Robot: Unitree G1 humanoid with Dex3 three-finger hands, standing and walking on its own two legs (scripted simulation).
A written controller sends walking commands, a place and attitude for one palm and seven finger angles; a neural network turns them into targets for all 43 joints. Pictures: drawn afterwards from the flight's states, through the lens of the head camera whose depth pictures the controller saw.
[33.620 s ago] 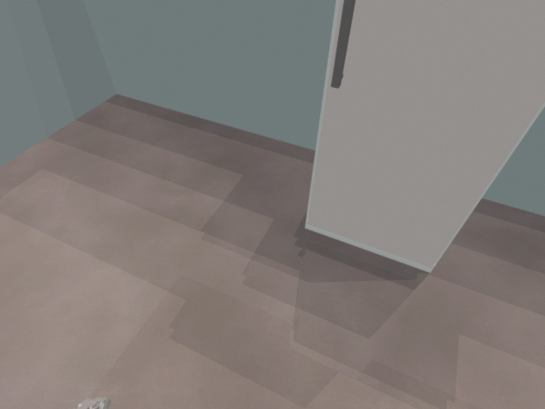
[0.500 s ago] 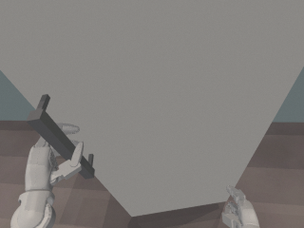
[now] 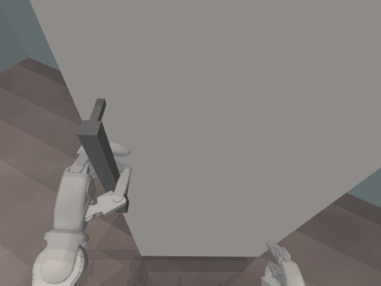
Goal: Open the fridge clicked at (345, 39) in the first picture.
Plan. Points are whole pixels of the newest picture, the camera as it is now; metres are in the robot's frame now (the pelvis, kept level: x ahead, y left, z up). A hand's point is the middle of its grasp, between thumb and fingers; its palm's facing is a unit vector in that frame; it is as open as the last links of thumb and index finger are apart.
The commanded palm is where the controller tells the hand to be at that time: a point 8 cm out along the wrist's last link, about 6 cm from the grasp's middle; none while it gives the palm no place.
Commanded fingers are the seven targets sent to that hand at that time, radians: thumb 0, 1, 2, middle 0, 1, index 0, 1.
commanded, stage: walk backward, drawing the door open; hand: left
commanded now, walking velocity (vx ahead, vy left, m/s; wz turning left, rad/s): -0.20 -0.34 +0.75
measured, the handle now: (113, 166) +0.28 +0.16 +0.14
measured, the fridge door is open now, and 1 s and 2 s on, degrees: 27 58 77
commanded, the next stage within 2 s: stop walking and hold the door back in 1.28 s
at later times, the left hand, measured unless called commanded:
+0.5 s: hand (131, 267) +0.14 +0.10 +0.13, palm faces +0.52 -0.81 -0.26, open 6.3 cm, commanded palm +0.08 +0.13 +0.14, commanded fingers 0.00 0.90 0.90 -0.45 -1.40 -0.45 -1.40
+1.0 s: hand out of the picture +0.01 +0.02 +0.13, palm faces +0.80 -0.54 -0.28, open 6.3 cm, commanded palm -0.06 +0.03 +0.14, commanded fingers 0.00 0.90 0.90 -0.45 -1.40 -0.45 -1.40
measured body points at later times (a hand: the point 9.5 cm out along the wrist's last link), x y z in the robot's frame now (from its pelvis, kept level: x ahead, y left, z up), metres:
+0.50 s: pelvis -0.04 -0.17 +0.00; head +0.01 -0.13 +0.45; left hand +0.10 +0.14 +0.15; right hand +0.18 -0.30 -0.10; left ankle -0.05 +0.01 -0.74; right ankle +0.07 -0.32 -0.69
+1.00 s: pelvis -0.05 -0.31 +0.00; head -0.04 -0.26 +0.44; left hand -0.04 +0.04 +0.15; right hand +0.21 -0.38 -0.09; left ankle -0.07 -0.18 -0.74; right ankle +0.07 -0.40 -0.67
